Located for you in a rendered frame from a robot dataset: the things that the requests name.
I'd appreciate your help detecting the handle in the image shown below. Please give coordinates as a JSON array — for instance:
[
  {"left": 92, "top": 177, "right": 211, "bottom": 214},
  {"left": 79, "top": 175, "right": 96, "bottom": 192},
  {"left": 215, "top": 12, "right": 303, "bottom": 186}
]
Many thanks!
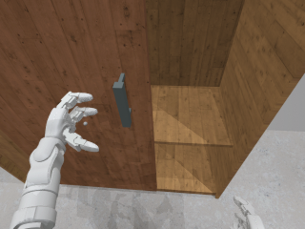
[{"left": 112, "top": 73, "right": 132, "bottom": 128}]

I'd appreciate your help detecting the wardrobe door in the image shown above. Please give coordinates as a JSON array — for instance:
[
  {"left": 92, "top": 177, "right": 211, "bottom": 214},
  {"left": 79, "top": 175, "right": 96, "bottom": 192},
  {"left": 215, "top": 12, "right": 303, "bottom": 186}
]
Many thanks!
[
  {"left": 0, "top": 130, "right": 31, "bottom": 174},
  {"left": 0, "top": 0, "right": 157, "bottom": 192}
]

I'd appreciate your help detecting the left robot forearm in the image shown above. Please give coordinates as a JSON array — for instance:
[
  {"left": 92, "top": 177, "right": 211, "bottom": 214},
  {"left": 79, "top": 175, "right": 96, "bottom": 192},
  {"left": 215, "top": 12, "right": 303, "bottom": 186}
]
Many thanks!
[{"left": 9, "top": 136, "right": 67, "bottom": 229}]

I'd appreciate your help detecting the robot left hand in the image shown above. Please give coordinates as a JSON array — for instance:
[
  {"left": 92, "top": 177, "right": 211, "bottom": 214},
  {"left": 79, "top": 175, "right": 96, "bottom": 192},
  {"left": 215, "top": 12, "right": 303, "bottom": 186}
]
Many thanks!
[{"left": 44, "top": 92, "right": 99, "bottom": 152}]

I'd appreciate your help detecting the robot right hand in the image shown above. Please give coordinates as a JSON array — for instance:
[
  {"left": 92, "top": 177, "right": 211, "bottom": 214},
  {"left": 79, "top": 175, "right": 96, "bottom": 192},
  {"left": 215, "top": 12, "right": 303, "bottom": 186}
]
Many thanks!
[{"left": 230, "top": 196, "right": 266, "bottom": 229}]

